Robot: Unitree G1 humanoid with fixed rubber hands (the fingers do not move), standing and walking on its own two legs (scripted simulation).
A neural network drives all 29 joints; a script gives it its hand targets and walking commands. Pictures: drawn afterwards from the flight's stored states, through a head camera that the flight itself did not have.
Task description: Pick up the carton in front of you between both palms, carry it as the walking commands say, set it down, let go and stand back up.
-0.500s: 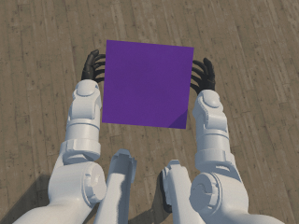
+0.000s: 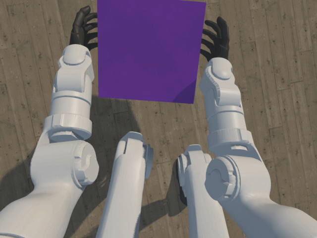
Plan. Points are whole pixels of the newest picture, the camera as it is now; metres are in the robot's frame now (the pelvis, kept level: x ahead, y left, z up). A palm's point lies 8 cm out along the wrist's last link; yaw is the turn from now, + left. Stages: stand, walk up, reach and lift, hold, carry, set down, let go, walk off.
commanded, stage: set down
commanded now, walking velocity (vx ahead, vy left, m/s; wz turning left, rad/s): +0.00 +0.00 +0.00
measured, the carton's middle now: (150, 55) +0.51 +0.11 -0.22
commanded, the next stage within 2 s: none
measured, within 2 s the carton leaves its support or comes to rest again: rests again in 1.16 s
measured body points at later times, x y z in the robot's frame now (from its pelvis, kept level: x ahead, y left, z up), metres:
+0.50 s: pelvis -0.01 +0.01 -0.07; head +0.35 +0.07 +0.20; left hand +0.51 +0.27 -0.24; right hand +0.54 -0.03 -0.23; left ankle +0.12 +0.13 -0.44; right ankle +0.09 -0.13 -0.44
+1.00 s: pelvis -0.01 +0.00 -0.08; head +0.35 +0.05 +0.18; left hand +0.51 +0.27 -0.25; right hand +0.55 -0.03 -0.24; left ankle +0.12 +0.13 -0.44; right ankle +0.09 -0.13 -0.44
